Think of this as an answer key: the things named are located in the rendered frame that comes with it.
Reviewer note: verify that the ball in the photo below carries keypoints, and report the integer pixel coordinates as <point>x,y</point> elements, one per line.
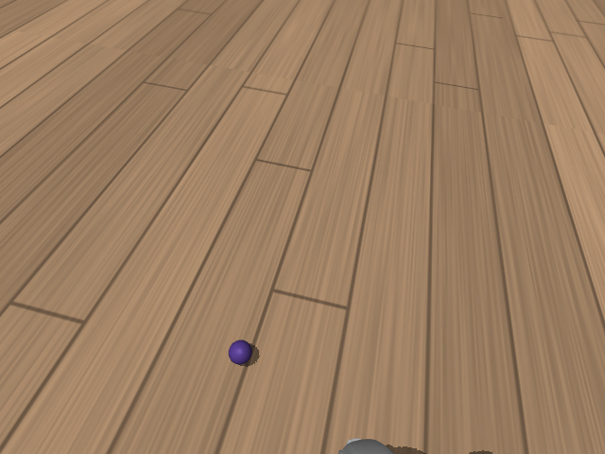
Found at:
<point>240,352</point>

